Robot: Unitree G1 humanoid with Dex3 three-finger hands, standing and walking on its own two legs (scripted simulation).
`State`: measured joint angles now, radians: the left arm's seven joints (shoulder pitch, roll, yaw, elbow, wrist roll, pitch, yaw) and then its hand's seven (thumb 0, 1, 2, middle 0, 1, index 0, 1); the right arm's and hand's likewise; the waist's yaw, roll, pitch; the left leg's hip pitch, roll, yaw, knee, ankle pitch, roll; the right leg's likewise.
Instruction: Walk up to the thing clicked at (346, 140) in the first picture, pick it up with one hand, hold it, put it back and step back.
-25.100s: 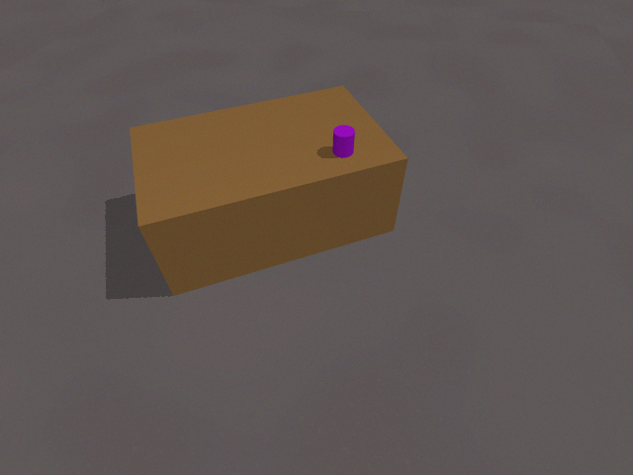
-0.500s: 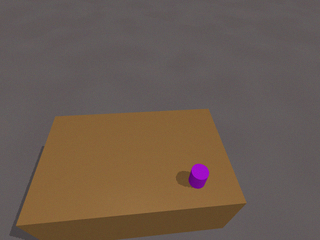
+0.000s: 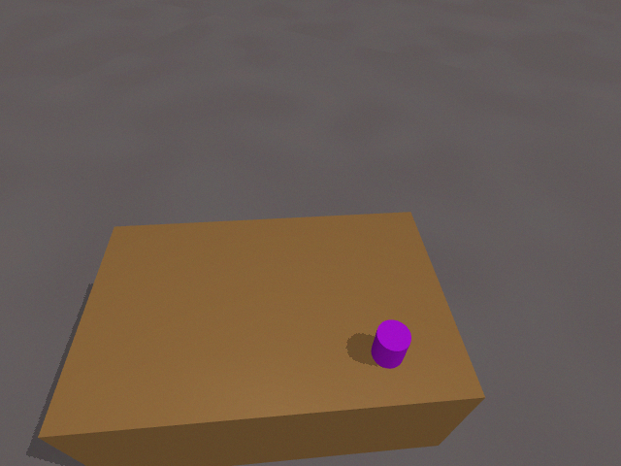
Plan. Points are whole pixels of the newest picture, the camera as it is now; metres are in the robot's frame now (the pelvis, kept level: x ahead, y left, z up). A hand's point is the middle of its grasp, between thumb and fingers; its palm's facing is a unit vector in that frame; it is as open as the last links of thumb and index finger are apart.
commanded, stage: stand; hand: right
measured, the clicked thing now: (390, 344) +0.46 -0.19 -0.35
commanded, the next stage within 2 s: none
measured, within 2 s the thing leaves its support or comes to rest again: neither
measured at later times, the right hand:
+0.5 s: hand out of the picture +0.07 -0.26 -0.15, palm faces -0.01 +0.93 -0.36, open 7.4 cm
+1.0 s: hand out of the picture +0.08 -0.26 -0.15, palm faces -0.02 +0.94 -0.35, open 7.4 cm
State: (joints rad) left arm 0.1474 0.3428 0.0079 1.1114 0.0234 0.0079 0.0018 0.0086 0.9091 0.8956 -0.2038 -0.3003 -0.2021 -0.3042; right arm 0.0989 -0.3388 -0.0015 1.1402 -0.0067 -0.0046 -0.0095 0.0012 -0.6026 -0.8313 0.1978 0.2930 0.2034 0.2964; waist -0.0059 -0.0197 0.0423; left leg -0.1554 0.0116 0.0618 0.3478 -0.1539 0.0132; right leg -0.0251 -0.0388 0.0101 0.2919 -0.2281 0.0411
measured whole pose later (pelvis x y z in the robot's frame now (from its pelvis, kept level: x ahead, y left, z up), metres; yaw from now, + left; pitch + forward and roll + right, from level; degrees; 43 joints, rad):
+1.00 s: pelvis +0.00 -0.01 +0.00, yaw +1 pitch -2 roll +0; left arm 0.14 0.34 0.01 1.10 0.02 0.00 0.00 0.01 0.91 0.90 -0.20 -0.30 -0.20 -0.30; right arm 0.10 -0.34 0.00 1.13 -0.01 -0.01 0.00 0.01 -0.90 -0.90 0.20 0.30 0.21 0.30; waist -0.01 -0.01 0.05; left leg -0.16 0.01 0.04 0.35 -0.16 0.01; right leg -0.02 -0.03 -0.01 0.29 -0.24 0.03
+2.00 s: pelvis +0.00 -0.01 +0.00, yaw +1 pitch -2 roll +0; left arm 0.15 0.35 0.00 1.09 0.02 0.00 0.00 0.01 0.91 0.90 -0.20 -0.30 -0.20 -0.30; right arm 0.11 -0.35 0.00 1.12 0.00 -0.01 0.00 0.01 -0.90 -0.90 0.20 0.30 0.21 0.30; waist 0.00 -0.01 0.05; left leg -0.15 0.01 0.04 0.35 -0.15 0.01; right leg -0.01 -0.03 -0.01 0.28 -0.23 0.03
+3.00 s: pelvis -0.20 -0.02 -0.02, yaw +4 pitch -1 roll -2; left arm 0.16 0.41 0.09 0.84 0.01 0.05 0.03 0.01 0.91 0.90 -0.20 -0.30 -0.20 -0.30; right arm 0.12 -0.36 -0.03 0.87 -0.03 0.05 -0.01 0.01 -0.90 -0.90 0.20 0.30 0.21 0.30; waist 0.02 -0.03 0.15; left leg -0.31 0.02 0.02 0.59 -0.25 0.04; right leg -0.47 0.11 0.13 1.24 -0.50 0.02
